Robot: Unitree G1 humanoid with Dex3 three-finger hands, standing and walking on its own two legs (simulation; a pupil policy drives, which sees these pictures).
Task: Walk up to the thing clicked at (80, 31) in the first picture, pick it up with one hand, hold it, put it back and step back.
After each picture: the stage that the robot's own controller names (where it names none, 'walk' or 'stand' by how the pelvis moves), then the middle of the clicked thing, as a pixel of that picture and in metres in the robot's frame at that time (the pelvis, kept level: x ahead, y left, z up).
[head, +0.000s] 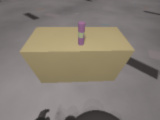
stand; (81, 34) +0.83 +0.12 +0.05
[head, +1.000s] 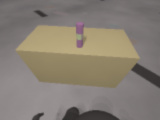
rise first; (79, 36) +0.75 +0.16 +0.07
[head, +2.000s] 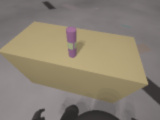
stand; (72, 44) +0.54 +0.19 +0.08
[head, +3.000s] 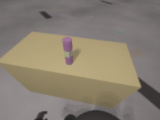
stand; (68, 52) +0.53 +0.20 +0.05
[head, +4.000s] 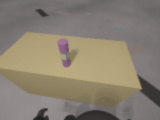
stand; (65, 54) +0.49 +0.21 +0.05
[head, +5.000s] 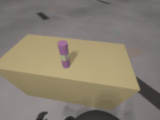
stand; (64, 55) +0.49 +0.22 +0.05
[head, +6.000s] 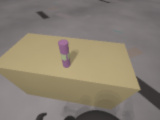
stand; (65, 55) +0.49 +0.22 +0.05
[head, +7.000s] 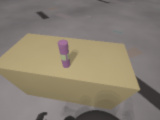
rise first; (64, 55) +0.49 +0.22 +0.05
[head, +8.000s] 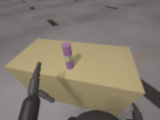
rise first; (68, 57) +0.50 +0.23 +0.05
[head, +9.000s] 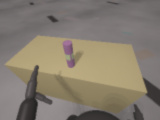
go down; (69, 55) +0.50 +0.22 +0.05
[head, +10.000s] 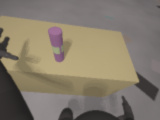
go down; (57, 47) +0.48 +0.20 +0.09
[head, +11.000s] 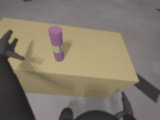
approach; (57, 46) +0.49 +0.21 +0.10
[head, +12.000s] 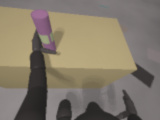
close in; (46, 36) +0.51 +0.23 +0.13
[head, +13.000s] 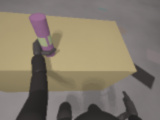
lift; (45, 39) +0.50 +0.23 +0.13
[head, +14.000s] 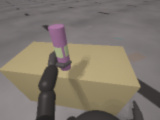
lift; (61, 50) +0.34 +0.17 +0.27
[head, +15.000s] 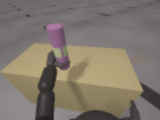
hold; (60, 50) +0.33 +0.18 +0.28
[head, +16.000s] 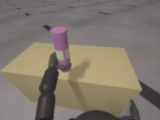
hold; (62, 52) +0.33 +0.16 +0.26
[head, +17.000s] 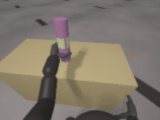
crouch; (63, 42) +0.42 +0.17 +0.26
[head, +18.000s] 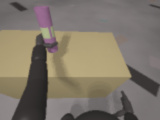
lower; (48, 32) +0.52 +0.22 +0.21
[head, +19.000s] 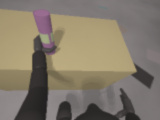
lower; (47, 36) +0.51 +0.22 +0.13
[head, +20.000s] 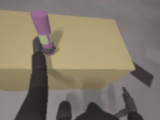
lower; (45, 37) +0.51 +0.23 +0.13
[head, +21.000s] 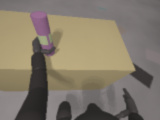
lower; (45, 37) +0.51 +0.23 +0.13
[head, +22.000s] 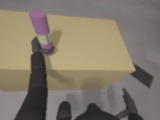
lower; (44, 37) +0.51 +0.23 +0.13
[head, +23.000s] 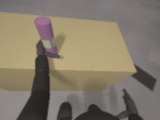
open; (48, 41) +0.49 +0.22 +0.13
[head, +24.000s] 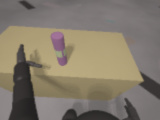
sink last; (60, 51) +0.46 +0.20 +0.10
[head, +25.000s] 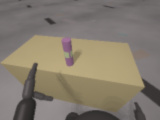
stand; (68, 53) +0.51 +0.22 +0.09
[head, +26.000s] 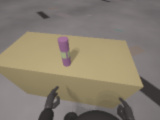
stand; (65, 53) +0.48 +0.21 +0.08
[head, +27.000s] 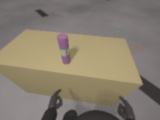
stand; (64, 50) +0.49 +0.22 +0.09
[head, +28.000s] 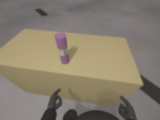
stand; (63, 50) +0.49 +0.22 +0.10
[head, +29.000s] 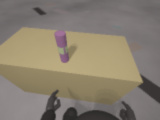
stand; (62, 48) +0.50 +0.22 +0.11
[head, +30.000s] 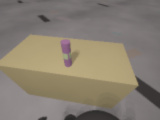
stand; (67, 54) +0.51 +0.21 +0.05
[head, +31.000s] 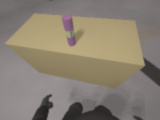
walk; (69, 32) +0.64 +0.20 +0.08
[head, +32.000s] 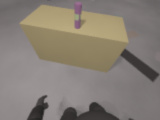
walk; (77, 16) +0.97 +0.16 +0.07
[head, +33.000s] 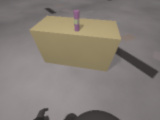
stand; (76, 21) +1.11 +0.23 +0.07
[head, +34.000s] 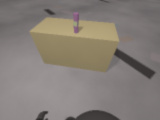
stand; (76, 23) +1.12 +0.23 +0.05
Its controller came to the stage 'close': yes
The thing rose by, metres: 0.22
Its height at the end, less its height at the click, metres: +0.00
